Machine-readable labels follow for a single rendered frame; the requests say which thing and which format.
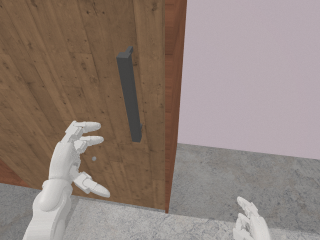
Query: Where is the wardrobe door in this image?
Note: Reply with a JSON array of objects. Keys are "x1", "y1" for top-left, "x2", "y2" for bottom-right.
[
  {"x1": 0, "y1": 0, "x2": 165, "y2": 210},
  {"x1": 0, "y1": 159, "x2": 22, "y2": 180}
]

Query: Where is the robot left hand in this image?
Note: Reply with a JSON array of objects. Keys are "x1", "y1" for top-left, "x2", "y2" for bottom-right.
[{"x1": 48, "y1": 120, "x2": 110, "y2": 198}]

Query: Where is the robot left forearm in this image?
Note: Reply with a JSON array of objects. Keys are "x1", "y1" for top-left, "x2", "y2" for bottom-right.
[{"x1": 22, "y1": 178, "x2": 73, "y2": 240}]

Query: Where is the robot right hand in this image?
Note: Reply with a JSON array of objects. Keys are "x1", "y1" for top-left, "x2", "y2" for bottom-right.
[{"x1": 233, "y1": 196, "x2": 272, "y2": 240}]

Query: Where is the handle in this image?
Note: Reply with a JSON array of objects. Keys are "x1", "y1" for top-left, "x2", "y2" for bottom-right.
[{"x1": 116, "y1": 46, "x2": 143, "y2": 143}]

